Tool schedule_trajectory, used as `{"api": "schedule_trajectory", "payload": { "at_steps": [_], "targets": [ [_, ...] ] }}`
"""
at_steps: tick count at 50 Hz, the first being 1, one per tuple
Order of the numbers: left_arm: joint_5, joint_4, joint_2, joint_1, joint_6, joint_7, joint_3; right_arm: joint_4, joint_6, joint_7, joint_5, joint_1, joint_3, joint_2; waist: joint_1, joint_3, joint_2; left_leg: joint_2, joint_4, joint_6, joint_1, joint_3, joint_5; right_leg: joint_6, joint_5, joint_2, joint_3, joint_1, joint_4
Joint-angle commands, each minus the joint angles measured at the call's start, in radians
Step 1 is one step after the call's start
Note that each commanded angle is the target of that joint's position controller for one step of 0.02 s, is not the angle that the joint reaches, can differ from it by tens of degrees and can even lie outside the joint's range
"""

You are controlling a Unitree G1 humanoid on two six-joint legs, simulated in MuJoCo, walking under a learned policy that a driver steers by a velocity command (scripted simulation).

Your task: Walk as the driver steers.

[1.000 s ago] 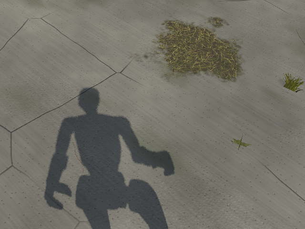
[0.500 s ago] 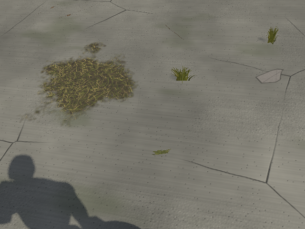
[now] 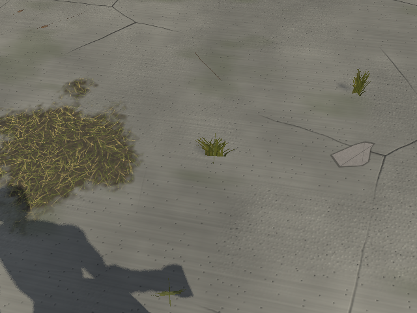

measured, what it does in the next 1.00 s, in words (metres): walks ahead, turning left: left foot, then right foot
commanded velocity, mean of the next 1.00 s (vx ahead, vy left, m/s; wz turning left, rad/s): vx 0.99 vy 0.00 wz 0.90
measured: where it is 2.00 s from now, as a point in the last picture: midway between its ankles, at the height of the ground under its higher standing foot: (76, 106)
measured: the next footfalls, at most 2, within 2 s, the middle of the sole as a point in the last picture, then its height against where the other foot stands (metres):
left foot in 0.04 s outside the picture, level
right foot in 0.44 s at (272, 254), level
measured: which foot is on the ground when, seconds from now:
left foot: up 0.00-0.02, down 0.04-0.44, up 0.46-0.86, down 0.88-1.00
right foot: down 0.00-0.04, up 0.06-0.42, down 0.44-0.88, up 0.90-1.00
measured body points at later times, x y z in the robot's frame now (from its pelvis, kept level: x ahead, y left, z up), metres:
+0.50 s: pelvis +0.47 -0.04 +0.01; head +0.50 -0.03 +0.45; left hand +0.60 +0.26 -0.06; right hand +0.61 -0.32 -0.11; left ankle +0.24 -0.01 -0.62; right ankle +0.61 -0.15 -0.71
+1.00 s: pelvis +0.83 +0.20 +0.00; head +0.86 +0.21 +0.44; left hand +0.67 +0.41 -0.11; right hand +1.13 +0.13 -0.13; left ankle +0.84 +0.22 -0.71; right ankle +0.88 -0.01 -0.59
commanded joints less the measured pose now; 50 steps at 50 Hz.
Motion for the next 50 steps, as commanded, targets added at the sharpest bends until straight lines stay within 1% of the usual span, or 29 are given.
{"api": "schedule_trajectory", "payload": {
  "at_steps": [1,2,3,4,5,6,7,10,14,18,20,21,22,23,24,25,26,30,34,38,40,42,43,44,45,46,47,48,50],
  "targets": [
    [0.024,-0.119,0.265,-0.226,0.015,0.045,0.069,0.09,0.008,-0.02,0.0,0.51,-0.075,-0.221,-0.341,-0.198,-0.148,-0.068,-0.025,0.085,0.642,-0.024,-0.083,0.124,1.734,-0.302,-0.012,-0.277,0.715],
    [0.009,-0.136,0.273,-0.349,0.029,0.039,0.08,0.146,0.008,-0.034,0.014,0.708,-0.1,-0.242,-0.464,-0.194,-0.038,0.023,-0.175,0.182,0.815,-0.154,-0.042,0.108,1.152,-0.175,-0.031,-0.471,1.269],
    [0.034,-0.202,0.057,-0.455,0.002,0.004,0.019,0.188,0.021,-0.047,0.016,0.621,-0.09,-0.201,-0.315,-0.045,0.238,0.05,-0.008,0.192,0.896,-0.285,-0.01,0.085,-0.089,0.014,0.071,-0.957,1.636],
    [-0.007,-0.288,-0.018,-0.266,-0.011,-0.013,-0.013,0.106,0.011,-0.054,-0.009,0.417,-0.087,-0.227,-0.09,-0.17,0.24,0.199,-0.13,0.372,0.999,-0.768,-0.137,0.1,-0.148,-0.01,0.28,-1.214,1.739],
    [0.015,-0.3,0.053,-0.24,-0.039,-0.029,-0.024,0.062,0.009,-0.063,-0.015,0.357,-0.094,-0.201,-0.087,-0.198,0.105,0.309,-0.41,0.393,0.949,-1.03,-0.58,0.071,-0.076,-0.066,0.376,-1.238,1.619],
    [0.029,-0.282,0.127,-0.269,-0.051,-0.039,-0.015,0.051,0.004,-0.069,-0.025,0.311,-0.087,-0.142,-0.046,-0.075,-0.107,0.293,-0.514,0.335,0.752,-1.012,-0.724,0.048,0.018,-0.121,0.365,-1.189,1.479],
    [0.049,-0.284,0.135,-0.302,-0.041,-0.038,-0.013,0.049,-0.007,-0.068,-0.022,0.271,-0.083,-0.14,-0.003,0.011,-0.165,0.252,-0.535,0.293,0.584,-0.929,-0.66,0.059,0.02,-0.151,0.341,-1.136,1.382],
    [0.062,-0.317,0.119,-0.365,0.024,-0.038,-0.033,0.038,-0.057,-0.068,-0.01,0.25,-0.076,-0.152,0.044,0.117,-0.163,0.122,-0.574,0.246,0.233,-0.708,-0.496,0.121,0.059,-0.234,0.273,-0.966,1.071],
    [0.003,-0.396,0.058,-0.561,0.028,-0.051,-0.06,0.028,-0.073,-0.054,0.008,0.283,-0.103,-0.183,-0.069,0.08,-0.036,0.026,-0.562,0.155,0.175,-0.544,-0.212,0.137,0.388,-0.224,0.193,-0.726,0.608],
    [-0.003,-0.403,0.1,-0.568,0.015,-0.037,-0.043,0.024,-0.06,-0.048,0.003,0.336,-0.127,-0.211,-0.123,-0.012,0.035,0.057,-0.401,0.091,0.475,-0.58,0.067,0.111,0.406,-0.152,0.194,-0.686,0.392],
    [-0.002,-0.359,0.178,-0.4,0.0,-0.019,-0.005,0.015,-0.061,-0.048,-0.007,0.312,-0.138,-0.252,-0.031,-0.147,0.025,0.049,-0.144,0.045,0.557,-0.569,0.295,0.084,0.259,-0.105,0.196,-0.487,0.346],
    [0.003,-0.312,0.226,-0.2,-0.008,-0.007,0.02,-0.002,-0.068,-0.044,-0.006,0.251,-0.141,-0.264,0.091,-0.251,0.014,0.014,0.091,0.021,0.456,-0.54,0.254,0.062,0.206,-0.157,0.227,-0.252,0.377],
    [0.029,-0.273,0.311,0.054,-0.012,0.014,0.058,-0.044,-0.084,-0.049,-0.003,0.199,-0.115,-0.166,0.192,-0.394,-0.088,-0.027,0.42,0.019,0.292,-0.459,-0.064,0.031,-0.147,-0.377,0.431,-0.008,0.382],
    [0.055,-0.273,0.39,-0.004,-0.003,0.009,0.076,-0.125,-0.086,-0.047,0.048,0.284,-0.072,-0.027,0.07,-0.521,-0.454,-0.105,0.689,-0.018,-0.004,-0.342,-0.576,-0.077,-0.394,-0.655,1.028,0.158,0.153],
    [0.045,-0.286,0.315,-0.115,0.011,0.003,0.083,-0.102,-0.061,-0.059,0.02,0.246,-0.067,-0.099,0.054,-0.389,-0.326,0.011,0.777,-0.004,-0.149,-0.294,-0.478,-0.101,-0.572,-0.621,1.063,0.042,0.113],
    [0.034,-0.296,0.205,-0.176,0.016,-0.002,0.058,-0.098,-0.046,-0.054,-0.006,0.153,-0.077,-0.141,0.07,-0.246,-0.169,0.058,0.746,-0.007,-0.17,-0.265,-0.394,-0.077,-0.443,-0.555,0.848,-0.088,0.138],
    [0.033,-0.271,0.156,-0.182,0.018,-0.008,0.046,-0.105,-0.038,-0.041,-0.016,0.108,-0.079,-0.137,0.06,-0.154,-0.074,0.091,0.694,-0.015,-0.141,-0.254,-0.354,-0.056,-0.208,-0.505,0.672,-0.21,0.14],
    [0.004,-0.147,0.081,-0.077,-0.01,-0.025,0.029,-0.191,0.012,0.007,-0.034,0.008,-0.052,-0.049,0.006,-0.051,-0.127,0.158,0.66,-0.026,-0.164,-0.246,-0.322,0.006,0.195,-0.426,0.339,-0.339,0.107],
    [0.0,-0.125,0.118,-0.125,-0.038,-0.032,0.037,-0.276,0.023,0.025,-0.033,-0.102,-0.031,-0.061,-0.043,0.021,-0.109,0.16,0.482,-0.027,-0.125,-0.189,-0.138,0.023,0.425,-0.392,0.104,-0.447,0.017],
    [0.005,-0.08,0.171,-0.042,-0.036,-0.021,0.045,-0.303,0.02,0.047,-0.031,-0.236,-0.012,-0.058,-0.013,0.097,-0.056,0.083,0.149,0.028,0.038,-0.004,-0.084,0.064,0.833,-0.332,-0.079,-0.404,0.001],
    [0.004,-0.078,0.233,0.002,-0.02,-0.004,0.059,-0.279,0.016,0.039,-0.03,-0.189,-0.018,-0.081,-0.051,0.027,-0.109,0.002,0.097,0.059,0.167,0.048,-0.137,0.079,1.297,-0.352,-0.1,-0.305,0.151],
    [0.009,-0.095,0.293,-0.032,0.013,0.012,0.075,-0.207,0.011,0.019,-0.031,0.053,-0.046,-0.143,-0.188,-0.106,-0.146,-0.055,0.074,0.097,0.446,0.02,-0.222,0.073,1.495,-0.397,-0.079,-0.317,0.495],
    [0.012,-0.122,0.298,-0.085,0.025,0.009,0.077,-0.135,0.004,0.0,-0.03,0.28,-0.075,-0.193,-0.28,-0.195,-0.138,-0.059,0.009,0.14,0.716,-0.053,-0.239,0.056,1.401,-0.408,-0.053,-0.447,0.782],
    [0.022,-0.127,0.256,-0.09,0.032,-0.008,0.075,-0.089,0.005,-0.03,-0.016,0.332,-0.108,-0.236,-0.261,-0.198,-0.021,-0.01,-0.059,0.168,0.924,-0.166,-0.295,0.058,0.594,-0.289,-0.048,-0.688,1.139],
    [0.04,-0.197,0.125,-0.052,0.022,-0.019,0.042,-0.113,0.019,-0.046,-0.013,0.249,-0.128,-0.339,-0.115,-0.191,0.19,0.189,0.005,0.239,1.051,-0.523,-0.046,0.088,-0.185,-0.16,-0.001,-1.032,1.517],
    [0.006,-0.31,0.176,-0.118,-0.003,-0.019,0.041,-0.155,0.035,-0.055,-0.033,0.302,-0.139,-0.371,-0.154,-0.394,0.136,0.307,-0.245,0.394,1.23,-0.891,-0.323,0.099,-0.133,-0.135,0.219,-1.242,1.603],
    [0.007,-0.323,0.207,-0.21,-0.024,-0.021,0.037,-0.147,0.036,-0.068,-0.026,0.293,-0.138,-0.327,-0.156,-0.267,-0.01,0.321,-0.407,0.346,1.097,-0.944,-0.461,0.094,-0.043,-0.191,0.263,-1.286,1.488],
    [0.004,-0.305,0.206,-0.203,-0.027,-0.021,0.034,-0.131,0.026,-0.074,-0.023,0.236,-0.124,-0.266,-0.088,-0.108,-0.082,0.298,-0.449,0.302,0.898,-0.856,-0.438,0.091,0.009,-0.233,0.25,-1.241,1.37],
    [0.037,-0.273,0.181,-0.145,0.011,-0.02,0.026,-0.131,-0.012,-0.084,-0.02,0.167,-0.097,-0.201,0.02,-0.018,-0.14,0.226,-0.455,0.263,0.588,-0.69,-0.272,0.114,-0.018,-0.284,0.249,-1.06,1.235]
  ]
}}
